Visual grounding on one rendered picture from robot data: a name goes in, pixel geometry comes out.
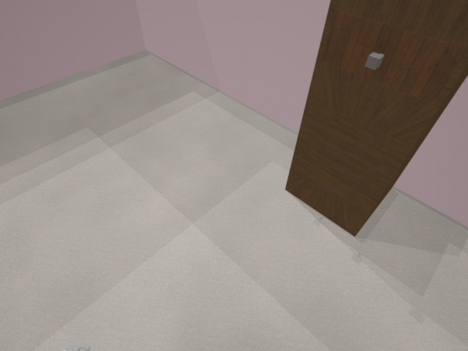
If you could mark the drawer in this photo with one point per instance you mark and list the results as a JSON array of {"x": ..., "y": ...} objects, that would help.
[{"x": 414, "y": 63}]

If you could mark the handle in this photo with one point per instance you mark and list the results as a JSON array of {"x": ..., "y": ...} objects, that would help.
[{"x": 374, "y": 60}]

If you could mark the cabinet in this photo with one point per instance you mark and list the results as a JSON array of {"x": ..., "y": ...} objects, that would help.
[{"x": 357, "y": 135}]

